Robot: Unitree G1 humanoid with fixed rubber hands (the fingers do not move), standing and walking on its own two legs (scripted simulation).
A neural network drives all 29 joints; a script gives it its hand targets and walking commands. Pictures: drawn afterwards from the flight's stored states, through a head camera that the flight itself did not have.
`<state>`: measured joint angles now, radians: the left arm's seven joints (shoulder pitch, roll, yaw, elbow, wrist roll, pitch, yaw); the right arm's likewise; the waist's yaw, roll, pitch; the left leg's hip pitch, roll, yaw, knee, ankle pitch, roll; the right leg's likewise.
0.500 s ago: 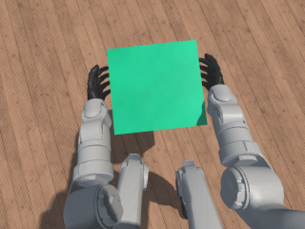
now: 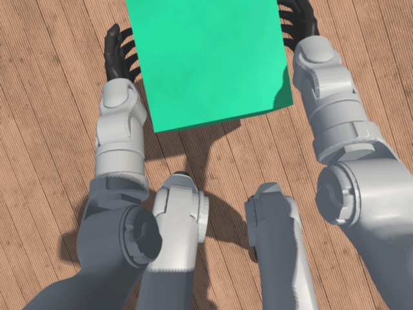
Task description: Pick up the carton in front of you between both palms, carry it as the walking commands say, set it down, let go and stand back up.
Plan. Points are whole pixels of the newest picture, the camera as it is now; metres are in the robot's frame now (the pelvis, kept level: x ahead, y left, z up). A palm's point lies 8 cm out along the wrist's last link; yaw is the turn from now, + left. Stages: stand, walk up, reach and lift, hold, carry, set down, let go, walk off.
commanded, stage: set down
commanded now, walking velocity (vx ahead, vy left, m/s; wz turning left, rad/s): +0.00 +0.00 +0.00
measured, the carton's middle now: (212, 70) +0.51 +0.05 -0.22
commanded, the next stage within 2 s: none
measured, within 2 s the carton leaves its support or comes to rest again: rests again in 0.86 s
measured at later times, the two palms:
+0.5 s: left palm (128, 80) +0.48 +0.21 -0.20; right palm (285, 50) +0.55 -0.08 -0.21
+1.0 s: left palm (127, 82) +0.48 +0.22 -0.22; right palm (283, 56) +0.55 -0.08 -0.23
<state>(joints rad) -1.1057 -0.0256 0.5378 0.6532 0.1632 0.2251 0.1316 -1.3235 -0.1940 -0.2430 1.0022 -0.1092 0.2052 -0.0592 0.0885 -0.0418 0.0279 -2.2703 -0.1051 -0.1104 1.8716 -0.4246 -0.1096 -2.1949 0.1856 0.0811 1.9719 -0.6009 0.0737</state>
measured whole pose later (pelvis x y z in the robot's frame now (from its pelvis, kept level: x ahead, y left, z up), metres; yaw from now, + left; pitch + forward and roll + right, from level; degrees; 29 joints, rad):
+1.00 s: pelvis +0.00 -0.01 -0.05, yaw +1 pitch +41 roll +3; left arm -1.25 0.13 0.56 0.97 0.11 0.13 0.05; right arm -1.47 -0.24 -0.12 1.21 -0.10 0.14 -0.05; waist 0.12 0.00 0.22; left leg -2.30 -0.06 -0.06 2.08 -0.50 -0.11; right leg -2.26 0.15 0.05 2.20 -0.65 0.03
